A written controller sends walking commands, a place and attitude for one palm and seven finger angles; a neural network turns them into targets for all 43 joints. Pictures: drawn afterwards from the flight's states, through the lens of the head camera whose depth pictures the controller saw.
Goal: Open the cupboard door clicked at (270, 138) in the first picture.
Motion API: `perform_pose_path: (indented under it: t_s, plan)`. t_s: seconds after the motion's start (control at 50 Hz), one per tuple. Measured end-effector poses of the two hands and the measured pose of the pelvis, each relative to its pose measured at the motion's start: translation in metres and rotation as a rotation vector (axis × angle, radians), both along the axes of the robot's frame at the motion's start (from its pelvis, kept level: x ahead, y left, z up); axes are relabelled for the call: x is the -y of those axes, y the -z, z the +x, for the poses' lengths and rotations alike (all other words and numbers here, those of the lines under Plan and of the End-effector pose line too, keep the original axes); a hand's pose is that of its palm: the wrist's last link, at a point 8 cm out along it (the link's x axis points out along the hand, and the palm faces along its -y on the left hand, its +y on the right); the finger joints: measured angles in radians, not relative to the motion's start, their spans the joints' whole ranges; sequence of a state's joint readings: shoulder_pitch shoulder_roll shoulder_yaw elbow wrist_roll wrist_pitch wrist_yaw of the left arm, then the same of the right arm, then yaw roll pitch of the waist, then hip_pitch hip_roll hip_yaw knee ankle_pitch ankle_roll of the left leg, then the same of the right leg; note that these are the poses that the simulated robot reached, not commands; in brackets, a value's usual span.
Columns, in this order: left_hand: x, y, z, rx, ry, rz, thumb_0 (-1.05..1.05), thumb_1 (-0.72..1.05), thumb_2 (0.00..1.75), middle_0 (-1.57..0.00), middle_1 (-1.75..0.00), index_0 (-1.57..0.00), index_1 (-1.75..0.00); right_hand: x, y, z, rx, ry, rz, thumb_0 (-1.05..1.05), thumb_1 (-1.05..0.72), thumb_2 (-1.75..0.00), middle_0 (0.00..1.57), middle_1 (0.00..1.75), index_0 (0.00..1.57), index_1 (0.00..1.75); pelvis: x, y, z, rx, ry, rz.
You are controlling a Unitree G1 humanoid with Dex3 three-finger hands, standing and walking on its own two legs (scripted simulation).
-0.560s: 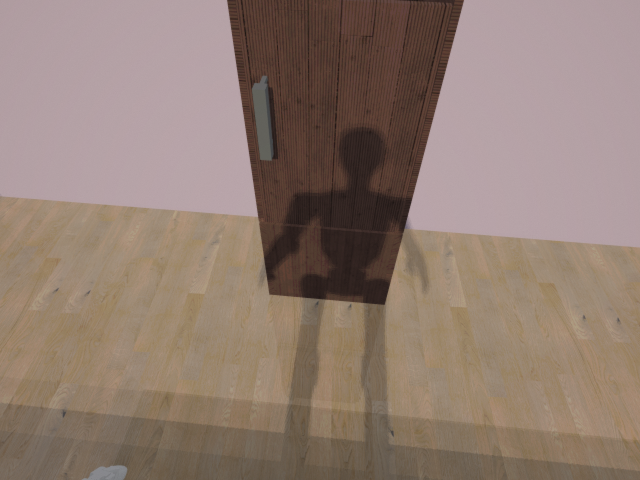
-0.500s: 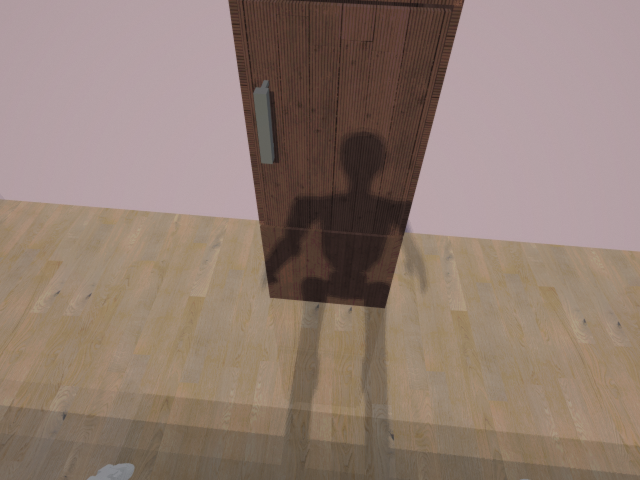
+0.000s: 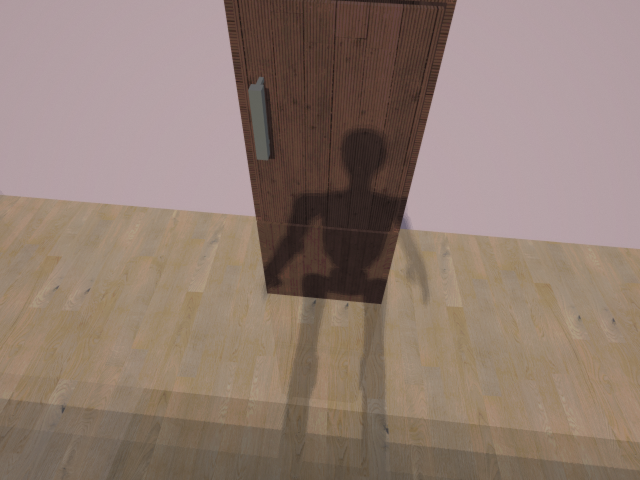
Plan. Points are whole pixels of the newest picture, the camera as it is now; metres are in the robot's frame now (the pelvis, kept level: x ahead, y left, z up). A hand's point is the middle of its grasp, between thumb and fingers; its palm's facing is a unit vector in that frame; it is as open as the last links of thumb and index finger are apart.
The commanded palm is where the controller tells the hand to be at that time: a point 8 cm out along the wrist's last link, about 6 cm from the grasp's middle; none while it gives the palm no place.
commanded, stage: stand and wait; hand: left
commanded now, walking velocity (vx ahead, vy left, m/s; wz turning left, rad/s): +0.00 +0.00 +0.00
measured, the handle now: (262, 119) +0.83 +0.19 +0.01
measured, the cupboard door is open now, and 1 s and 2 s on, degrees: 0 0 0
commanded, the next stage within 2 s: look at it before walking up in 0.26 s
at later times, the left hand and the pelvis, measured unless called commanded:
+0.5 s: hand out of the picture +0.07 +0.23 -0.15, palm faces -0.03 -0.94 -0.33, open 7.3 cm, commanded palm none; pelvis -0.01 -0.01 +0.00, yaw +0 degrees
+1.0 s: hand out of the picture +0.06 +0.24 -0.16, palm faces -0.03 -0.94 -0.33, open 7.3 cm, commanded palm none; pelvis +0.00 -0.01 +0.00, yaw +0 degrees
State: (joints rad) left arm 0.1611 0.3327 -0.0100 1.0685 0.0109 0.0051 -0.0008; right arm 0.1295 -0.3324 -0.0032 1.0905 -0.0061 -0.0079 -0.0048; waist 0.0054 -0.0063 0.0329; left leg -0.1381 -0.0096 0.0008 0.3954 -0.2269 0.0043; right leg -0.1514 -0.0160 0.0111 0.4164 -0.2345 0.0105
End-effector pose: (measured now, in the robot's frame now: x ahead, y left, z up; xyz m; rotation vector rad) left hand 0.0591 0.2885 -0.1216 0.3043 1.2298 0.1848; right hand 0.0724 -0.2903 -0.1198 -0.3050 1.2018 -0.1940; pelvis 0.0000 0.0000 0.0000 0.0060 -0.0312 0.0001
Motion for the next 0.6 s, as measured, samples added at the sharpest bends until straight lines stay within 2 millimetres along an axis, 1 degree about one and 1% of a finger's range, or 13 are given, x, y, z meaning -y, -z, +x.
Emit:
perform_pose_path:
  t_s: [0.1,0.2,0.4,0.6]
  plan:
    - [0.0,-0.002,-0.004,-0.008,-0.001,0.008,0.0,0.91,0.9,-0.21,-0.3,-0.2,-0.3,0.003,0.002,-0.011,-0.022,0.011,0.002,0.0,-0.9,-0.89,0.2,0.3,0.2,0.3,0.002,-0.001,-0.002,0.003,0.002,0.0]
    - [0.002,-0.003,-0.002,0.002,0.004,0.01,0.0,0.91,0.9,-0.21,-0.3,-0.2,-0.3,0.004,0.003,-0.015,-0.024,0.017,0.007,0.0,-0.9,-0.89,0.2,0.3,0.2,0.3,0.004,-0.001,-0.004,0.005,0.004,0.0]
    - [0.008,-0.005,0.005,0.027,0.015,0.003,0.0,0.91,0.9,-0.21,-0.3,-0.2,-0.3,0.004,0.003,-0.016,-0.014,0.012,0.017,0.0,-0.9,-0.89,0.2,0.3,0.2,0.3,0.007,-0.002,-0.007,0.002,0.004,0.001]
    - [0.011,-0.004,0.004,0.024,0.014,-0.001,0.0,0.91,0.9,-0.21,-0.3,-0.2,-0.3,0.007,0.002,-0.015,-0.014,0.013,0.013,0.0,-0.9,-0.89,0.2,0.3,0.2,0.3,0.009,-0.002,-0.007,0.0,0.004,0.0]
